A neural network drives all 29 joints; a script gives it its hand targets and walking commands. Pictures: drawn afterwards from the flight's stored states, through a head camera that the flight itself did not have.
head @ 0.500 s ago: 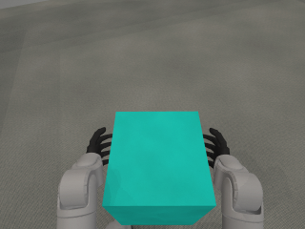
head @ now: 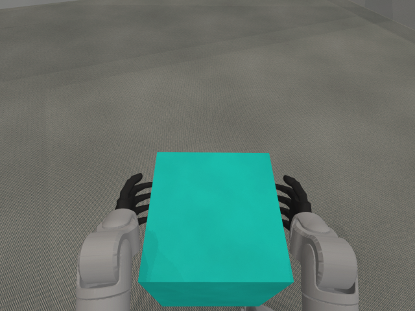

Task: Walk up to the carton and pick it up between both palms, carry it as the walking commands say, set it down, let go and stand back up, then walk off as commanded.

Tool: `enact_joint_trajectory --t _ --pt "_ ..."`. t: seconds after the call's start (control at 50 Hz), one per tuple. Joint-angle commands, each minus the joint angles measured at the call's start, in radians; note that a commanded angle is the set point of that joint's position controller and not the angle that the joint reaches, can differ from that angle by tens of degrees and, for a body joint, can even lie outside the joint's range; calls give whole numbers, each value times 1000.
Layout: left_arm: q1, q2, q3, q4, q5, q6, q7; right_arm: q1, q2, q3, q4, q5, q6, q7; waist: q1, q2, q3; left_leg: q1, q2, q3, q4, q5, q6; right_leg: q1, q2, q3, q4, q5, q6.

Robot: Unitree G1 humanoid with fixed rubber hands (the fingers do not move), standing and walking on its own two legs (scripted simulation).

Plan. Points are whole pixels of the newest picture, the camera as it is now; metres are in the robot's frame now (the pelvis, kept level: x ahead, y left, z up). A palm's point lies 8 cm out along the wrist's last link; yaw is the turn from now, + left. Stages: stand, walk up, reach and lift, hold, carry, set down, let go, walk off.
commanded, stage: carry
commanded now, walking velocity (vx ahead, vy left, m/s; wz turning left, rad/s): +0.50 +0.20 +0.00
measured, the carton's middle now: (211, 235) +0.27 +0.00 +0.00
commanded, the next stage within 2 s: none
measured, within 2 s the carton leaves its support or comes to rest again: neither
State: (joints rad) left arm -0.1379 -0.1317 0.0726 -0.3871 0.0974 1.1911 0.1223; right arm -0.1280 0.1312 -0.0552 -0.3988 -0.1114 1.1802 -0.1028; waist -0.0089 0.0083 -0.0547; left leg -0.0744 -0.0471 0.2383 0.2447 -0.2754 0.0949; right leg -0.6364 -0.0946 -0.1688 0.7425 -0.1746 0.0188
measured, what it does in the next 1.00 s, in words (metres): walks ahead: right foot, then left foot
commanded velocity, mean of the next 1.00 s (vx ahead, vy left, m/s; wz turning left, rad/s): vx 0.36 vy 0.12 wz -0.07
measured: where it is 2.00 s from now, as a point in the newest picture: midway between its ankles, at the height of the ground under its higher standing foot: (165, 197)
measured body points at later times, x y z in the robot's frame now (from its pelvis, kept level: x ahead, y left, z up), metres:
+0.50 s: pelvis +0.34 +0.08 +0.00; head +0.37 +0.05 +0.45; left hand +0.61 +0.24 +0.08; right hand +0.63 -0.05 +0.07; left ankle +0.48 +0.26 -0.70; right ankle +0.22 -0.05 -0.74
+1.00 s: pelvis +0.65 +0.19 +0.00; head +0.68 +0.20 +0.45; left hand +0.94 +0.34 +0.07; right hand +0.94 +0.04 +0.08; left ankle +0.54 +0.24 -0.74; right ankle +0.77 +0.09 -0.70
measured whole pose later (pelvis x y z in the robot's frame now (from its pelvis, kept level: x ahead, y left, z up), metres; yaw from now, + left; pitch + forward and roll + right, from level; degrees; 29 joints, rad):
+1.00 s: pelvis +0.65 +0.19 +0.00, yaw -1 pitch +4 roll -2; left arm -0.16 -0.13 0.08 -0.40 0.10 1.21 0.13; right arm -0.17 0.14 -0.08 -0.40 -0.11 1.20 -0.10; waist 0.01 0.01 -0.04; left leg -0.04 0.02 0.25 0.30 -0.34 0.05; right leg -0.61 -0.02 -0.17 0.69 -0.10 0.01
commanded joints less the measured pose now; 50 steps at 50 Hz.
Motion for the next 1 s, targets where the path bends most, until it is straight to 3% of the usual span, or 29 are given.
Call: enact_joint_trajectory --t 0.0,0.06,0.08,0.1,0.12,0.14,0.16,0.2,0.24,0.28,0.34,0.4,0.44,0.48,0.52,0.54,0.56,0.58,0.6,0.62,0.64,0.66,0.68,0.72,0.78,0.84,0.92,0.98 --pt "-419 -915 -704 -46 -398 -3 -269 -402 906 673 -48 383 11 260 -9 80 -169 188 242 -107 -28 591 27 11 44 -62 -103 64 -16" --pt "-423 -902 -694 -15 -399 4 -268 -419 881 661 -41 389 26 262 3 120 -180 166 219 -51 145 1035 -1 232 134 -143 -194 59 -47" --pt "-423 -902 -695 -10 -401 3 -265 -421 872 661 -37 395 29 263 16 144 -226 150 199 -14 269 1091 -16 366 155 -161 -247 57 -53" --pt "-435 -911 -694 -15 -403 1 -265 -426 864 663 -32 400 27 263 43 133 -299 41 174 19 463 992 -33 599 103 -108 -315 95 -69" --pt "-415 -918 -681 -17 -395 0 -267 -466 865 663 -44 403 24 265 83 37 -348 -158 136 -27 679 724 -29 802 -100 158 -368 -100 -96" --pt "-431 -916 -683 9 -384 -13 -272 -488 885 690 -63 398 32 269 56 -309 -374 -517 -50 -139 947 -54 -81 994 -387 773 -504 -25 -269" --pt "-463 -930 -689 -31 -414 -10 -276 -501 895 692 -59 413 30 267 40 -159 -396 -558 48 -296 1132 -134 -57 981 -449 768 -516 -10 -282" --pt "-475 -981 -709 -20 -428 -15 -281 -482 932 675 -21 406 23 267 29 -10 -301 -575 124 -313 1090 -28 -48 821 -359 495 -506 114 -214" --pt "-510 -1006 -716 -46 -438 -24 -290 -468 969 673 -10 401 13 265 19 -56 -246 -543 151 -291 949 59 -64 738 -273 285 -524 175 -131" --pt "-508 -992 -709 -62 -445 -25 -300 -453 978 674 -10 386 0 251 18 -104 -244 -543 128 -239 832 85 -73 751 -236 192 -518 261 -104" --pt "-476 -952 -689 -74 -451 -19 -310 -425 979 681 -21 366 -8 229 20 -158 -225 -569 114 -157 633 87 -97 782 -220 95 -506 441 -104" --pt "-449 -929 -667 -77 -442 -12 -311 -429 975 695 -55 374 -2 218 25 -205 -182 -505 108 -73 379 193 -111 763 -166 -13 -516 497 -82" --pt "-424 -917 -661 -74 -438 -5 -306 -432 960 704 -86 388 9 219 35 -227 -158 -445 91 -13 262 273 -106 766 -164 -43 -528 520 -73" --pt "-411 -908 -658 -72 -429 1 -298 -441 946 709 -97 399 24 224 36 -244 -151 -379 98 -21 200 337 -89 771 -189 -56 -519 523 -58" --pt "-419 -895 -662 -77 -415 10 -292 -455 938 710 -86 406 37 233 20 -257 -196 -247 86 -5 181 303 -65 760 -193 -86 -410 608 -35" --pt "-436 -888 -671 -81 -409 15 -290 -444 930 702 -68 404 43 234 -5 -211 -250 -101 54 18 152 245 -56 724 -151 -113 -253 597 -15" --pt "-447 -870 -675 -75 -402 16 -288 -443 915 689 -63 396 47 234 -31 -122 -311 79 64 -12 156 120 -56 615 -110 -106 -29 458 0" --pt "-417 -846 -666 -50 -387 23 -286 -437 895 672 -45 392 53 240 -20 69 -351 162 236 -240 114 71 -48 477 -41 -102 148 184 21" --pt "-455 -871 -692 -77 -390 35 -279 -390 891 633 13 374 43 248 -16 418 -402 358 402 -601 20 52 112 127 95 7 412 -333 47" --pt "-439 -874 -683 -51 -394 27 -277 -408 925 658 -8 398 42 252 -10 300 -399 366 433 -566 29 191 124 25 45 115 536 -414 13" --pt "-475 -918 -694 -77 -403 18 -280 -421 970 667 0 411 36 259 -17 203 -382 325 396 -491 89 334 113 -9 21 141 553 -373 -8" --pt "-507 -960 -701 -85 -413 7 -285 -448 1008 666 -6 412 25 265 -17 107 -366 265 379 -418 102 399 82 -10 -15 155 494 -313 -19" --pt "-533 -987 -714 -88 -422 -1 -287 -460 1031 665 -8 416 15 268 -16 82 -359 228 370 -375 77 410 64 1 -41 150 413 -277 -23" --pt "-541 -1003 -725 -97 -436 -18 -286 -471 1037 674 -32 417 -7 268 -10 117 -372 193 351 -318 18 349 64 35 -36 109 311 -212 -17" --pt "-503 -999 -736 -112 -443 -25 -276 -450 1012 678 -69 416 -20 264 -3 98 -368 219 394 -248 9 529 70 -16 -27 88 262 -161 -12" --pt "-460 -976 -743 -111 -441 -14 -267 -421 971 673 -73 408 -12 261 3 87 -335 234 388 -148 37 715 26 -51 2 77 210 -61 -9" --pt "-446 -950 -736 -88 -428 8 -267 -419 935 653 -52 394 16 266 4 109 -233 178 295 -39 55 862 -23 13 83 -3 11 76 -5" --pt "-443 -941 -729 -51 -422 28 -266 -423 911 635 -27 398 38 271 -4 133 -194 176 265 -3 136 1007 -48 105 144 -73 -151 124 -21"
